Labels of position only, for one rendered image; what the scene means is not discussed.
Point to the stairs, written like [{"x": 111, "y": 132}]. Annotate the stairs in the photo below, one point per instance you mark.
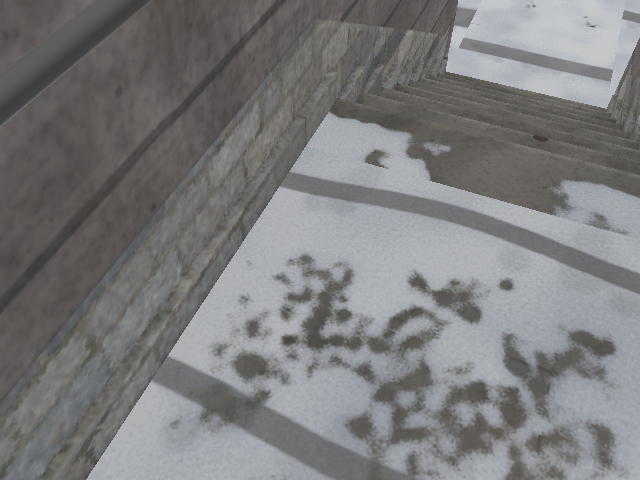
[{"x": 536, "y": 120}]

